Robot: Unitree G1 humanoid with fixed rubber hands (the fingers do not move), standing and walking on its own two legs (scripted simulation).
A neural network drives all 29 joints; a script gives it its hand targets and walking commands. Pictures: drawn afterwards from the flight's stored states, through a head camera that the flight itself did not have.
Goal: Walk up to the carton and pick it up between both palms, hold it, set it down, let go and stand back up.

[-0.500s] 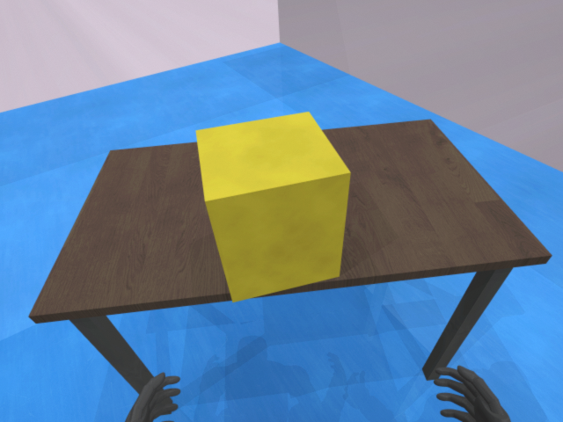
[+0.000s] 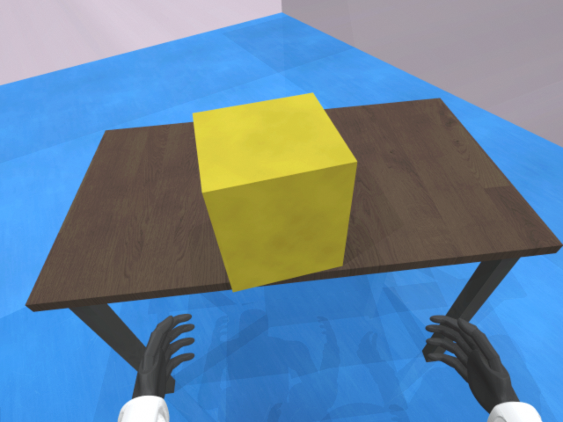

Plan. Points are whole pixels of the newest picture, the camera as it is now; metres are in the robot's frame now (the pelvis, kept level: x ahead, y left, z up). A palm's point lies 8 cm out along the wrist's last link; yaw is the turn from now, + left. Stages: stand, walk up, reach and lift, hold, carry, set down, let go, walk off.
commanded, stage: reach and lift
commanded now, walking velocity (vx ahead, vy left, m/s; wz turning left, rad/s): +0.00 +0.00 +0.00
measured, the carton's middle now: (272, 194) +0.49 +0.02 +0.06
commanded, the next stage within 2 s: none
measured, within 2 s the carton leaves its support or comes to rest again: neither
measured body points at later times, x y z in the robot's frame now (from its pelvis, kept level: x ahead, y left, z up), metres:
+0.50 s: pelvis +0.02 +0.01 +0.01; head +0.04 -0.01 +0.46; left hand +0.28 +0.21 +0.09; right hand +0.29 -0.22 +0.06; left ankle +0.03 +0.13 -0.73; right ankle +0.04 -0.12 -0.73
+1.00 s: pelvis +0.01 +0.00 +0.01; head +0.04 -0.01 +0.46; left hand +0.35 +0.21 +0.13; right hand +0.37 -0.22 +0.11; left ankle +0.03 +0.13 -0.73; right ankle +0.04 -0.12 -0.73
